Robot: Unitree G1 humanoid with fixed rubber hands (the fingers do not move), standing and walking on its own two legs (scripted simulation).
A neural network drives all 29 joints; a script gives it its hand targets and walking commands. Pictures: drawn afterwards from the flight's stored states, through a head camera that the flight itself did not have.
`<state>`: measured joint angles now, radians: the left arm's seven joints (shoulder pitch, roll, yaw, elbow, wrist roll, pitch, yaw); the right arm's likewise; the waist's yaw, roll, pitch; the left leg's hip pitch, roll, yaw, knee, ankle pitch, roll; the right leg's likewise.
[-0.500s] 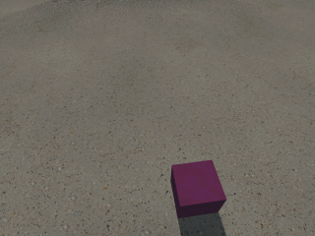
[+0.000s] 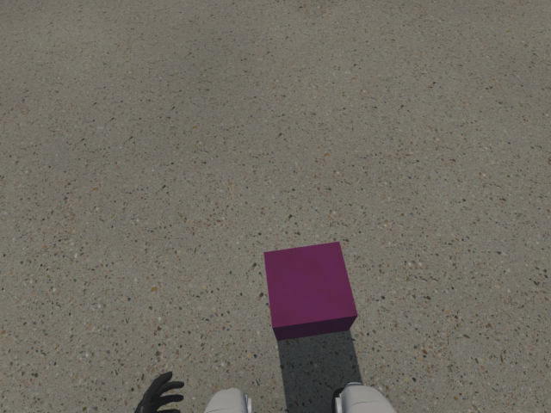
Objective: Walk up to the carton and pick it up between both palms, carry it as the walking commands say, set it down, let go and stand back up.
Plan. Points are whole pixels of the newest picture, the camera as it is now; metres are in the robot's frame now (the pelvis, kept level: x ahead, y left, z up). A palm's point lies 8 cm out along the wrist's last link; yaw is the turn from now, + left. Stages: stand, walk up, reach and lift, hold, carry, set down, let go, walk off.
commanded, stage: walk up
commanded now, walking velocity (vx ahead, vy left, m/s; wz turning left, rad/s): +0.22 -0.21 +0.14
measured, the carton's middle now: (307, 292) +0.46 -0.06 -0.65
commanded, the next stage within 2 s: none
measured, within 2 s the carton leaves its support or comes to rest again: neither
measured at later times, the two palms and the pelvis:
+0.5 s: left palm out of the picture +0.06 +0.15 -0.13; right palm (511, 364) +0.17 -0.32 -0.11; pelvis +0.06 -0.10 +0.01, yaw +3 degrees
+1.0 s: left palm out of the picture +0.13 +0.06 -0.13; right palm out of the picture +0.07 -0.40 -0.12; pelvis +0.08 -0.17 +0.02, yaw +2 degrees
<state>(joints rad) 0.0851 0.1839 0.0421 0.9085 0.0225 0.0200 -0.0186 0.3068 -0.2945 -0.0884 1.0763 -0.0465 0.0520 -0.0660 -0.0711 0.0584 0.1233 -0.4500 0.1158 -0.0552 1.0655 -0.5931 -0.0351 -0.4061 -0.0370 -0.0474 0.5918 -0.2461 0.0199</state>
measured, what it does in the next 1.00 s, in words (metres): steps to the right: left foot, then right foot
